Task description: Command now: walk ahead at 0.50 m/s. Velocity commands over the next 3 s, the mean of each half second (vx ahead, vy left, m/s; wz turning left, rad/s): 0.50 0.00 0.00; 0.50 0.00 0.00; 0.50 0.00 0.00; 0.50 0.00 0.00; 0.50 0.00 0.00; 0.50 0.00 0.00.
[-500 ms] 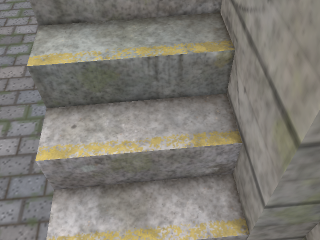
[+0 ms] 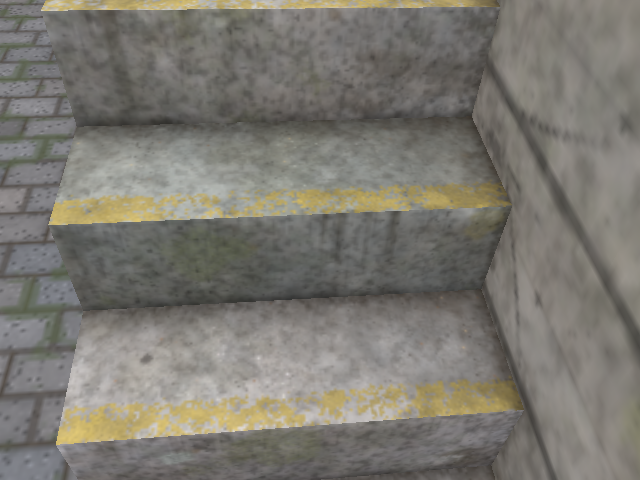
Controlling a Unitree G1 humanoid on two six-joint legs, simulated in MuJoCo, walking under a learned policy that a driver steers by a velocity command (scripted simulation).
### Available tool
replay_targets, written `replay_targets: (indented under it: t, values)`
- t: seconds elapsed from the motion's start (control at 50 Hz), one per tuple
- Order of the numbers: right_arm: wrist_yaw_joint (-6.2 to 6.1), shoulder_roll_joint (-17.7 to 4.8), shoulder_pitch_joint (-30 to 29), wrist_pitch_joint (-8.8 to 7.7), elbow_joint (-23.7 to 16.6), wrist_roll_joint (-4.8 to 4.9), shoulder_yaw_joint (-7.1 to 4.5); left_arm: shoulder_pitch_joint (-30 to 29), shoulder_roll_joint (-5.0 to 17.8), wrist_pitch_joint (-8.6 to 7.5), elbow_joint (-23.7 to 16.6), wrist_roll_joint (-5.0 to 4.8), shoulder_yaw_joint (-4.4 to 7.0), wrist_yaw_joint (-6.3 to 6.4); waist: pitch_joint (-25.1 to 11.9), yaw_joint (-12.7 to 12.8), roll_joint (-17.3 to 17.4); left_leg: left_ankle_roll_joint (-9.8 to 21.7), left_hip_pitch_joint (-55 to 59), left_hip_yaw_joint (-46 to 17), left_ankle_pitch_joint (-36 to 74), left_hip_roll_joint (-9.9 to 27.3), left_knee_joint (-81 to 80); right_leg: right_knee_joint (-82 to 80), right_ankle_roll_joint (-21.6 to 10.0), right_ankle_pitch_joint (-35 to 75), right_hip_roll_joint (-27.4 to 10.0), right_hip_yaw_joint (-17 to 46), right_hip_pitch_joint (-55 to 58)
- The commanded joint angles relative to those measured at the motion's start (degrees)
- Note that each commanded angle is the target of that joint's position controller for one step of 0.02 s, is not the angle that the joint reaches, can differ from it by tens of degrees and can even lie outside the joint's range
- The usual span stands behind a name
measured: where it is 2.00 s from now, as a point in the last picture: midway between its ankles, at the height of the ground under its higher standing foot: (216, 208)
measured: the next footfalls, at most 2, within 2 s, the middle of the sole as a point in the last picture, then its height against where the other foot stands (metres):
right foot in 0.34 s outside the picture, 0.21 m higher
left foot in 1.02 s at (116, 426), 0.20 m higher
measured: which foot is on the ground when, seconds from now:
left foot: down 0.00-0.38, up 0.40-1.00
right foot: up 0.00-0.32, down 0.34-1.00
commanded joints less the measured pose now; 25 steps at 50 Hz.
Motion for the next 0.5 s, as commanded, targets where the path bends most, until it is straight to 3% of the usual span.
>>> replay_targets:
  t: [0.02, 0.04, 0.06, 0.08, 0.12, 0.14, 0.16, 0.18, 0.2, 0.22, 0.24, 0.26, 0.28, 0.3, 0.32, 0.34, 0.36, 0.38, 0.4, 0.42, 0.44, 0.46, 0.48, 0.5]
  values:
    - [-0.49, -3.39, 2.74, -0.03, 0.87, -0.34, 0.46, 0.02, -0.52, 0.53, -4.83, 0.43, -0.47, -0.21, 6.92, 2.48, 7.24, 11.14, 1.07, -16.53, -3.97, 15.55, -13.98, 10.52, 0.16, 4.44, -2.08, 1.65, -18.98]
    - [-0.90, -4.09, 2.73, -0.17, 0.90, -0.44, 0.52, -0.01, -0.66, 0.49, -5.54, 0.59, -0.71, -0.17, 6.68, 3.08, 6.77, 10.95, -0.83, -13.99, -0.30, 14.54, -13.90, 8.08, 0.52, 6.68, -1.81, 1.37, -18.31]
    - [-0.79, -3.63, 7.27, -0.10, 2.61, -1.41, 0.73, 0.77, -3.13, 0.96, -4.30, -0.16, -1.09, 0.29, 5.12, 1.16, 9.42, 13.56, 1.97, -16.15, 3.59, 17.10, -14.12, 22.95, 1.45, 4.05, 0.40, -1.17, -22.55]
    - [-0.94, -4.20, 8.71, -0.29, 2.99, -1.02, 0.87, -0.36, -3.44, 1.21, -6.32, -0.78, -1.48, 0.86, 6.19, 1.47, 9.00, 13.14, 4.93, -17.20, 2.55, 18.63, -13.96, 27.68, 1.32, 1.99, -0.35, 2.15, -28.65]
    - [-1.40, -4.45, 11.31, -0.44, 3.81, -0.57, 0.85, -6.35, -4.30, 0.88, -10.05, -0.66, -2.34, 1.15, 8.96, 0.35, 6.49, 11.16, 11.45, -16.92, -0.18, 19.57, -14.11, 28.53, 0.49, 0.54, -0.59, 4.86, -39.55]
    - [-1.75, -4.93, 13.11, -0.01, 4.14, -0.75, 0.73, -11.51, -5.79, 0.31, -13.15, -0.43, -3.20, 1.30, 9.63, -1.66, 6.42, 9.92, 16.11, -17.12, 2.69, 20.59, -13.75, 30.65, -0.11, -1.34, 0.41, 5.65, -46.01]
    - [-1.97, -3.93, 15.52, 0.54, 4.72, -1.37, 1.15, -13.68, -8.01, -0.10, -14.99, -0.69, -4.18, 0.98, 9.14, -2.75, 7.81, 9.31, 20.74, -17.89, 5.32, 22.19, -13.19, 38.70, -0.68, -3.02, 1.43, 6.69, -52.30]
    - [-2.32, -3.70, 14.97, 0.80, 4.30, -1.48, 1.32, -13.79, -8.11, -0.32, -16.83, -1.06, -4.69, 0.56, 9.83, -1.53, 6.63, 7.53, 21.10, -15.54, 4.30, 21.65, -12.94, 36.46, -1.26, -2.99, 0.72, 8.35, -53.99]
    - [-2.81, -4.05, 12.59, 0.88, 3.38, -0.87, 1.54, -13.90, -9.11, -0.92, -18.38, -1.38, -5.47, -0.09, 11.76, 0.44, 6.25, 6.36, 15.19, -11.44, 6.36, 18.60, -13.86, 29.51, -1.77, -1.25, -0.39, 6.85, -50.45]
    - [-3.34, -3.49, 11.34, 0.80, 2.21, -0.60, 1.79, -15.85, -8.06, -1.17, -20.15, -0.47, -5.66, -0.58, 10.80, 0.57, 4.21, 6.03, 9.91, -8.68, 9.30, 16.39, -15.71, 23.21, -1.20, 2.53, -1.19, 3.07, -44.07]
    - [-3.95, -3.78, 10.41, 1.77, 1.37, 0.35, 2.56, -18.67, -8.24, -1.33, -22.92, 0.67, -6.43, -1.30, 8.93, 1.20, 2.69, 6.18, 1.78, -6.16, 12.11, 13.78, -17.84, 12.15, 0.33, 8.53, -2.95, -1.86, -34.90]
    - [-4.42, -3.17, 11.77, 1.99, 1.19, 0.87, 2.59, -20.57, -8.47, -1.19, -24.17, 1.50, -6.68, -1.79, 6.65, 0.46, 3.17, 7.24, -2.82, -5.29, 17.36, 13.30, -20.71, 4.93, 0.83, 14.56, -3.32, -5.09, -24.23]
    - [-4.97, -7.46, 9.81, 2.55, 0.26, 2.75, 1.19, -24.68, -11.18, -1.47, -26.95, 3.01, -8.70, -1.80, 3.28, 1.26, 3.45, 7.79, -9.82, -4.53, 26.16, 14.14, -28.11, -11.16, -0.24, 4.38, -3.84, -8.35, -5.24]
    - [-5.16, -8.00, 13.32, 3.83, 3.14, 2.08, 1.05, -21.59, -10.01, -1.11, -25.36, 2.22, -7.88, -1.10, -1.92, 2.46, 7.66, 7.48, -4.27, -1.27, 52.24, 11.52, -20.30, -16.12, -0.02, -3.10, 0.95, -11.63, 6.05]
    - [-5.06, -10.57, 15.78, 3.84, 3.38, 1.42, 0.54, -14.68, -5.67, -0.22, -22.94, 0.45, -5.82, -0.74, -7.81, 3.47, 11.18, 7.65, 5.03, -1.22, 78.41, 10.66, -11.81, -21.59, -0.68, -10.08, 6.40, -15.30, 11.32]
    - [-4.89, -13.57, 12.73, 3.58, 2.89, 2.01, 0.26, -3.63, -0.61, -0.10, -20.23, 0.30, -3.32, -0.75, -14.85, 9.83, 19.63, 7.06, 17.11, -2.66, 104.10, 13.17, 0.92, -33.50, -2.58, -7.72, 7.92, -11.51, 16.19]
    - [-3.97, -12.51, 8.07, 2.18, 1.64, 1.50, -0.04, 10.63, 6.65, -0.84, -14.15, 2.07, -0.54, -1.45, -22.62, 15.10, 15.54, 7.50, 11.05, -4.79, 107.30, 14.48, 16.15, -39.99, -7.90, 2.61, 2.97, 5.31, 31.54]
    - [-1.79, -6.30, 8.74, 0.68, 0.15, 1.63, 1.20, 22.55, 16.07, 0.38, -7.85, 5.50, 2.55, -1.25, -31.83, 16.84, -17.31, 3.81, -5.84, -5.60, 51.39, 1.31, 43.24, -64.32, -22.43, 17.87, -13.83, 40.42, 47.83]
    - [0.97, -3.00, 8.35, -0.47, 3.15, -0.48, 0.84, 23.90, 13.73, 0.43, -5.35, 8.08, 2.44, -0.05, -35.34, 14.50, -17.16, 2.58, -13.13, -21.92, 6.96, -7.16, 67.38, -77.42, -24.93, 11.89, -18.49, 63.31, 49.00]
    - [2.86, -1.51, 2.69, -0.54, -0.76, 0.50, 0.62, 18.68, 10.07, 0.16, -3.31, 5.09, 1.65, -0.09, -26.70, 10.62, -10.36, 2.81, -21.82, -24.37, 3.82, -4.61, 76.71, -77.62, -19.11, -9.73, -18.48, 57.72, 40.96]
    - [3.41, 3.81, -4.07, 0.06, -4.96, -0.35, 2.40, 12.78, 7.87, 1.42, -0.78, 2.17, 1.97, -0.52, -11.71, 7.34, -3.13, 2.11, -30.00, -19.58, 4.71, -3.61, 81.36, -77.60, -15.79, -22.00, -16.88, 50.87, 29.78]
    - [3.61, 3.76, -6.75, 0.25, -7.81, -1.17, 2.80, 7.24, 2.21, 2.58, 2.21, 0.69, 1.40, 0.12, 1.67, 3.17, 5.40, 1.45, -37.71, -16.81, 5.78, -2.27, 83.89, -74.90, -14.28, -24.32, -15.41, 42.05, 17.90]
    - [3.54, 3.70, -7.78, 0.75, -9.51, -0.69, 3.31, 3.30, -2.48, 3.08, 3.54, 1.63, 0.09, 0.53, 5.69, -0.14, 5.72, 1.40, -39.94, -16.97, 6.08, -1.75, 90.92, -73.30, -12.10, -18.71, -14.06, 34.91, 10.52]
    - [3.67, 2.56, -6.04, 2.00, -9.14, -0.39, 3.59, 1.79, -3.56, 2.73, 3.77, 1.66, -0.17, 0.45, 7.04, -2.78, 5.69, 1.72, -41.44, -17.13, 7.01, -0.90, 93.67, -73.58, -10.55, -15.06, -13.23, 29.04, 8.01]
